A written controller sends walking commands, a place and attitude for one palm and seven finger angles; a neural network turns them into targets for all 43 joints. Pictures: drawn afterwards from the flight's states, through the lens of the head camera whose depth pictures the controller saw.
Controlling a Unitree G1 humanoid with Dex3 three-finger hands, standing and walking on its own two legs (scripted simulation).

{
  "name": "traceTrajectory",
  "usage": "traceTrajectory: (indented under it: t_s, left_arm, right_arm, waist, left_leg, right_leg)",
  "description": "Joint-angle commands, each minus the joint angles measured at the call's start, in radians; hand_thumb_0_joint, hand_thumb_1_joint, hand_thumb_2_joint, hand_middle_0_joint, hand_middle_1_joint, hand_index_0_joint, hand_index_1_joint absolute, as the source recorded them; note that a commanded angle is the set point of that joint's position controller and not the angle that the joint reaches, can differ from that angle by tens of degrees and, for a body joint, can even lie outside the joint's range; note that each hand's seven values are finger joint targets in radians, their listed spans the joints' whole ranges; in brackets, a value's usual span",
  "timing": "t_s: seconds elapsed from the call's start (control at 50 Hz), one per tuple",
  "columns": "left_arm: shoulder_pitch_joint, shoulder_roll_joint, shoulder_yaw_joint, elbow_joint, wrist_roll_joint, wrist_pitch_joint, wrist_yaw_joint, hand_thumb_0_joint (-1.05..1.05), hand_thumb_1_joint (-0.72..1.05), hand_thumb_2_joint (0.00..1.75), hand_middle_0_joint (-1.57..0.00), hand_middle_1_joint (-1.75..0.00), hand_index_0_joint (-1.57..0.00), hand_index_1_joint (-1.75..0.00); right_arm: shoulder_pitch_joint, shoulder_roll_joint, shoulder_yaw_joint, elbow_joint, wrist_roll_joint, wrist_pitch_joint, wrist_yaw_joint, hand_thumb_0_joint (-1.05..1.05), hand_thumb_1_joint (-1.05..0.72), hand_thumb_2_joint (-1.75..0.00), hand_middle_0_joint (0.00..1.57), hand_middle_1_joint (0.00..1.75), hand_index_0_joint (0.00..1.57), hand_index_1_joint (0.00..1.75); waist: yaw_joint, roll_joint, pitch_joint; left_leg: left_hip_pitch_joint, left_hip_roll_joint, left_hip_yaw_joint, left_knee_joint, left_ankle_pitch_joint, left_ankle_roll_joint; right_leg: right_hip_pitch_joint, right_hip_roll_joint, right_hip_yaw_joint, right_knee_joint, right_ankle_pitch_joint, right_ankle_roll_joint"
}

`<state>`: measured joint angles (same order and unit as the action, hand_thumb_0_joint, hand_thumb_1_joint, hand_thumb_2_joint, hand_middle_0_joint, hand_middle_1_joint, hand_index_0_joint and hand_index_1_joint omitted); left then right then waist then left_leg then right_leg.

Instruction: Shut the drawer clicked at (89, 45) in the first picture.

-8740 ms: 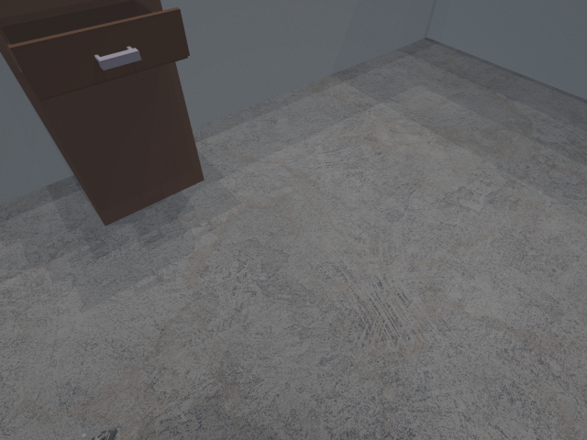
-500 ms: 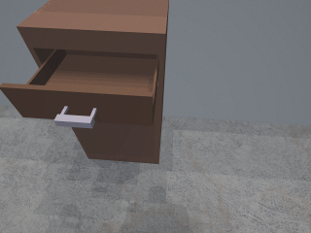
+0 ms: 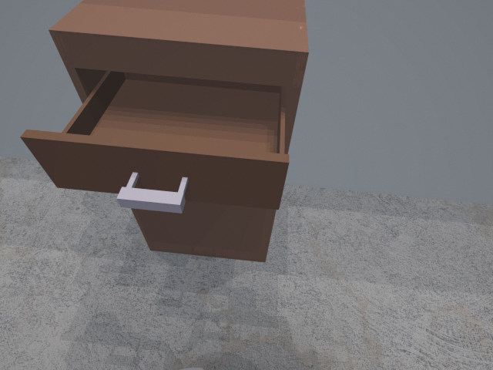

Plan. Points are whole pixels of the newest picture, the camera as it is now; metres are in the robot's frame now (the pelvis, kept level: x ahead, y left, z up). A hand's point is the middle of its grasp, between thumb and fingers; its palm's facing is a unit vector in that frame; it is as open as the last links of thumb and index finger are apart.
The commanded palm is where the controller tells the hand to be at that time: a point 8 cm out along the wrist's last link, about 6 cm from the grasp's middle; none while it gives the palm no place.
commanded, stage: come to a stop and stand still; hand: left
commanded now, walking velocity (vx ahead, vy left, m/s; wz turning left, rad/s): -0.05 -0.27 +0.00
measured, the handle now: (155, 190) +0.40 +0.20 +0.04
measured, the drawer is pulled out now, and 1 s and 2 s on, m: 0.22 0.22 0.22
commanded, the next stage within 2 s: look again from close up in 1.68 s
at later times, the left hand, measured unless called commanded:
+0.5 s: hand out of the picture +0.06 +0.18 -0.15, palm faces -0.01 -0.97 -0.23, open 7.2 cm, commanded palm none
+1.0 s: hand out of the picture +0.05 +0.19 -0.15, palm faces -0.01 -0.98 -0.21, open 7.3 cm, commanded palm none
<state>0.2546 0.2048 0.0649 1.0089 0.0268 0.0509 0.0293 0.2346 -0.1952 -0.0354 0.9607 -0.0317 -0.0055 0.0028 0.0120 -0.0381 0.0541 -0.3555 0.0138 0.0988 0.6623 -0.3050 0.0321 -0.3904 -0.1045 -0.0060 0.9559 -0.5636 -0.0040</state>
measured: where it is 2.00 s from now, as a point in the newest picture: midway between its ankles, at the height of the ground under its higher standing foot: outside the picture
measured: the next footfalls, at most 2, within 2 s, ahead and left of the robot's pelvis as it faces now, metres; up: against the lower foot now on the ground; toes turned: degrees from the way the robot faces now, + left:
right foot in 0.22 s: +0.06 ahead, -0.09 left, +0.00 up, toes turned -4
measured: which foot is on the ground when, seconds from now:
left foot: down 0.00-1.00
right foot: up 0.00-0.20, down 0.22-1.00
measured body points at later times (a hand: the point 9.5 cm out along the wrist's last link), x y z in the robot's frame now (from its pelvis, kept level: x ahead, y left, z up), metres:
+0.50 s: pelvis +0.01 -0.01 +0.02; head +0.03 -0.01 +0.47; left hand +0.06 +0.23 -0.13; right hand +0.01 -0.22 -0.15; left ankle +0.03 +0.11 -0.72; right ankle +0.02 -0.08 -0.72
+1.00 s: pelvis +0.04 +0.02 +0.02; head +0.06 +0.01 +0.47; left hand +0.05 +0.24 -0.13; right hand +0.03 -0.20 -0.15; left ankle +0.03 +0.10 -0.72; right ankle +0.02 -0.08 -0.72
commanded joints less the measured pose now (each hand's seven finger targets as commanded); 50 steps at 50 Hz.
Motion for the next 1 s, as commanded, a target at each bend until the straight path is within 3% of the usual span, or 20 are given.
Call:
traceTrajectory:
  t_s: [0.0, 0.04, 0.08, 0.12, 0.16, 0.2, 0.24, 0.26, 0.34, 0.44, 0.46, 0.48, 0.5, 0.52, 0.56, 0.62, 0.66, 0.72, 0.82, 0.98]
  left_arm:
    - [0.027, 0.017, -0.008, -0.068, -0.002, -0.048, -0.01, 0.0, 0.9, 0.9, -0.2, -0.3, -0.2, -0.3]
    - [0.046, 0.014, -0.023, -0.046, -0.012, -0.049, -0.01, 0.0, 0.9, 0.9, -0.2, -0.3, -0.2, -0.3]
    - [0.038, 0.004, -0.034, -0.038, -0.015, -0.046, -0.005, 0.0, 0.9, 0.9, -0.2, -0.3, -0.2, -0.3]
    - [0.053, 0.003, -0.036, -0.029, -0.014, -0.041, -0.003, 0.0, 0.9, 0.9, -0.2, -0.3, -0.2, -0.3]
    - [0.079, 0.028, -0.031, -0.027, -0.009, -0.049, 0.0, 0.0, 0.9, 0.9, -0.2, -0.3, -0.2, -0.3]
    - [0.065, 0.073, -0.031, -0.033, -0.006, -0.055, 0.003, 0.0, 0.9, 0.9, -0.2, -0.3, -0.2, -0.3]
    - [0.033, 0.08, -0.03, -0.044, -0.007, -0.058, 0.003, 0.0, 0.9, 0.9, -0.2, -0.3, -0.2, -0.3]
    - [0.023, 0.071, -0.031, -0.048, -0.01, -0.057, 0.005, 0.0, 0.9, 0.9, -0.2, -0.3, -0.2, -0.3]
    - [0.018, 0.054, -0.04, -0.04, -0.015, -0.056, 0.006, 0.0, 0.9, 0.9, -0.2, -0.3, -0.2, -0.3]
    - [0.042, 0.044, -0.049, -0.006, -0.017, -0.063, 0.004, 0.0, 0.9, 0.9, -0.2, -0.3, -0.2, -0.3]
    - [0.126, 0.085, -0.043, 0.025, -0.004, -0.071, 0.042, 0.0, 0.9, 0.9, -0.2, -0.3, -0.2, -0.3]
    - [0.05, 0.123, -0.045, -0.029, -0.01, -0.081, 0.033, 0.0, 0.9, 0.9, -0.2, -0.3, -0.2, -0.3]
    - [0.016, 0.12, -0.042, -0.054, -0.011, -0.086, 0.028, 0.0, 0.9, 0.9, -0.2, -0.3, -0.2, -0.3]
    - [-0.005, 0.116, -0.043, -0.065, -0.012, -0.09, 0.026, 0.0, 0.9, 0.9, -0.2, -0.3, -0.2, -0.3]
    - [0.003, 0.097, -0.046, -0.064, -0.017, -0.097, 0.023, 0.0, 0.9, 0.9, -0.2, -0.3, -0.2, -0.3]
    - [0.03, 0.066, -0.055, -0.043, -0.018, -0.088, 0.015, 0.0, 0.9, 0.9, -0.2, -0.3, -0.2, -0.3]
    - [0.049, 0.057, -0.059, -0.028, -0.021, -0.087, 0.013, 0.0, 0.9, 0.9, -0.2, -0.3, -0.2, -0.3]
    - [0.071, 0.048, -0.065, -0.006, -0.023, -0.087, 0.011, 0.0, 0.9, 0.9, -0.2, -0.3, -0.2, -0.3]
    - [0.079, 0.047, -0.067, 0.011, -0.023, -0.089, 0.012, 0.0, 0.9, 0.9, -0.2, -0.3, -0.2, -0.3]
    - [0.085, 0.057, -0.067, 0.046, -0.021, -0.089, 0.014, 0.0, 0.9, 0.9, -0.2, -0.3, -0.2, -0.3]
  right_arm:
    - [0.039, -0.111, -0.006, -0.025, -0.006, -0.035, -0.029, 0.0, -0.9, -0.9, 0.2, 0.3, 0.2, 0.3]
    - [0.022, -0.108, 0.0, -0.009, -0.002, -0.046, -0.037, 0.0, -0.9, -0.9, 0.2, 0.3, 0.2, 0.3]
    - [0.043, -0.112, -0.003, 0.011, 0.001, -0.037, -0.04, 0.0, -0.9, -0.9, 0.2, 0.3, 0.2, 0.3]
    - [0.05, -0.104, -0.007, 0.028, 0.005, -0.023, -0.042, 0.0, -0.9, -0.9, 0.2, 0.3, 0.2, 0.3]
    - [0.042, -0.094, -0.006, 0.033, 0.012, -0.017, -0.043, 0.0, -0.9, -0.9, 0.2, 0.3, 0.2, 0.3]
    - [0.046, -0.062, -0.003, 0.032, 0.021, -0.014, -0.039, 0.0, -0.9, -0.9, 0.2, 0.3, 0.2, 0.3]
    - [0.059, -0.041, -0.003, 0.049, 0.02, 0.004, -0.04, 0.0, -0.9, -0.9, 0.2, 0.3, 0.2, 0.3]
    - [0.061, -0.035, 0.0, 0.057, 0.019, 0.007, -0.038, 0.0, -0.9, -0.9, 0.2, 0.3, 0.2, 0.3]
    - [0.057, -0.023, 0.014, 0.088, 0.014, 0.0, -0.032, 0.0, -0.9, -0.9, 0.2, 0.3, 0.2, 0.3]
    - [0.067, -0.021, 0.023, 0.122, 0.016, -0.007, -0.03, 0.0, -0.9, -0.9, 0.2, 0.3, 0.2, 0.3]
    - [-0.008, -0.107, 0.002, 0.056, 0.026, -0.009, -0.026, 0.0, -0.9, -0.9, 0.2, 0.3, 0.2, 0.3]
    - [0.059, -0.035, 0.014, 0.036, 0.02, 0.007, -0.014, 0.0, -0.9, -0.9, 0.2, 0.3, 0.2, 0.3]
    - [0.1, -0.033, 0.014, 0.042, 0.013, 0.009, -0.009, 0.0, -0.9, -0.9, 0.2, 0.3, 0.2, 0.3]
    - [0.133, -0.024, 0.014, 0.048, 0.011, 0.006, -0.005, 0.0, -0.9, -0.9, 0.2, 0.3, 0.2, 0.3]
    - [0.158, -0.019, 0.023, 0.042, 0.01, -0.002, -0.008, 0.0, -0.9, -0.9, 0.2, 0.3, 0.2, 0.3]
    - [0.139, -0.038, 0.029, 0.038, 0.011, -0.01, -0.014, 0.0, -0.9, -0.9, 0.2, 0.3, 0.2, 0.3]
    - [0.136, -0.046, 0.036, 0.046, 0.012, -0.02, -0.017, 0.0, -0.9, -0.9, 0.2, 0.3, 0.2, 0.3]
    - [0.132, -0.055, 0.041, 0.063, 0.015, -0.026, -0.021, 0.0, -0.9, -0.9, 0.2, 0.3, 0.2, 0.3]
    - [0.123, -0.056, 0.044, 0.096, 0.017, -0.031, -0.025, 0.0, -0.9, -0.9, 0.2, 0.3, 0.2, 0.3]
    - [0.093, -0.062, 0.043, 0.139, 0.019, -0.038, -0.031, 0.0, -0.9, -0.9, 0.2, 0.3, 0.2, 0.3]
  waist:
    - [0.006, 0.134, -0.052]
    - [0.011, 0.151, -0.084]
    - [-0.008, 0.134, -0.095]
    - [-0.007, 0.128, -0.095]
    - [0.006, 0.055, -0.079]
    - [-0.018, 0.002, -0.06]
    - [-0.037, -0.121, -0.072]
    - [-0.039, -0.095, -0.06]
    - [-0.024, 0.02, -0.036]
    - [-0.014, 0.037, 0.002]
    - [0.021, 0.023, 0.017]
    - [-0.041, 0.023, -0.064]
    - [-0.059, 0.029, -0.06]
    - [-0.077, 0.057, -0.046]
    - [-0.071, 0.095, -0.043]
    - [-0.042, 0.065, 0.042]
    - [-0.028, 0.063, 0.04]
    - [-0.019, 0.018, 0.029]
    - [-0.018, 0.002, -0.003]
    - [-0.015, 0.033, -0.033]
  left_leg:
    - [0.126, 0.261, -0.296, -0.388, 0.29, 0.154]
    - [0.162, 0.249, -0.203, -0.348, 0.557, 0.149]
    - [0.2, 0.264, -0.197, -0.319, 0.628, 0.154]
    - [0.186, 0.258, -0.193, -0.301, 0.557, 0.136]
    - [0.148, 0.218, -0.183, -0.242, 0.483, 0.083]
    - [0.11, 0.116, -0.104, -0.216, 0.269, 0.01]
    - [0.145, 0.073, -0.06, -0.201, 0.13, -0.02]
    - [0.162, 0.067, -0.056, -0.199, 0.109, -0.024]
    - [0.173, 0.101, -0.097, -0.292, 0.124, -0.011]
    - [0.156, 0.102, -0.112, -0.343, 0.083, -0.011]
    - [0.099, 0.12, -0.056, -0.132, 0.08, -0.035]
    - [0.093, 0.056, -0.061, -0.083, -0.062, -0.038]
    - [0.112, 0.052, -0.06, -0.052, -0.051, -0.032]
    - [0.128, 0.047, -0.065, -0.066, -0.007, -0.026]
    - [0.155, 0.059, -0.081, -0.145, 0.031, -0.017]
    - [0.068, 0.082, -0.129, -0.24, 0.018, 0.004]
    - [0.057, 0.092, -0.147, -0.288, 0.048, 0.01]
    - [0.075, 0.091, -0.142, -0.304, 0.061, 0.013]
    - [0.131, 0.089, -0.127, -0.303, 0.142, 0.012]
    - [0.197, 0.098, -0.119, -0.3, 0.265, 0.013]
  right_leg:
    - [-0.111, 0.016, 0.0, 0.102, 0.124, -0.01]
    - [-0.001, 0.035, -0.014, -0.078, 0.134, 0.0]
    - [0.064, 0.053, -0.027, -0.224, 0.146, 0.003]
    - [0.127, 0.066, -0.035, -0.341, 0.219, 0.003]
    - [0.205, 0.053, 0.004, -0.513, 0.386, -0.007]
    - [0.194, -0.042, 0.102, -0.508, 0.64, -0.053]
    - [0.151, -0.07, 0.133, -0.533, 0.643, -0.09]
    - [0.118, -0.078, 0.139, -0.549, 0.61, -0.097]
    - [0.114, -0.015, 0.099, -0.58, 0.403, -0.06]
    - [0.135, -0.002, 0.099, -0.63, 0.326, -0.051]
    - [0.147, -0.053, 0.115, -0.611, 0.597, 0.002]
    - [0.129, -0.111, 0.205, -0.673, 0.246, -0.06]
    - [0.057, -0.108, 0.212, -0.699, 0.056, -0.106]
    - [0.019, -0.092, 0.19, -0.687, 0.066, -0.121]
    - [0.025, -0.058, 0.143, -0.64, 0.138, -0.113]
    - [0.061, 0.001, 0.103, -0.598, 0.17, -0.081]
    - [0.12, 0.014, 0.082, -0.569, 0.252, -0.068]
    - [0.155, 0.012, 0.079, -0.568, 0.298, -0.059]
    - [0.186, 0.001, 0.076, -0.566, 0.393, -0.052]
    - [0.216, -0.007, 0.066, -0.553, 0.51, -0.046]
